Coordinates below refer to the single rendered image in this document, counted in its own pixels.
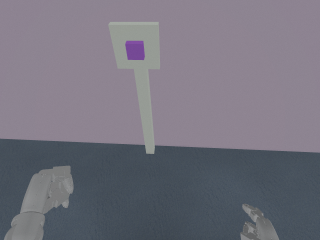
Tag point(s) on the robot left forearm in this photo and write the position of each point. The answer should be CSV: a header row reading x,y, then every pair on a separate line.
x,y
26,226

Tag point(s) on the button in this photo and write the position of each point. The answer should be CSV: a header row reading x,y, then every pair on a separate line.
x,y
135,50

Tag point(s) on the panel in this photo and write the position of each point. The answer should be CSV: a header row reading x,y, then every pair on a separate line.
x,y
148,32

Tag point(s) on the left robot hand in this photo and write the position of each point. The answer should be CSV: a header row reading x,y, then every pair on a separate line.
x,y
56,183

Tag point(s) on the right robot hand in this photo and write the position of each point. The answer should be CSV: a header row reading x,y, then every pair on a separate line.
x,y
263,230

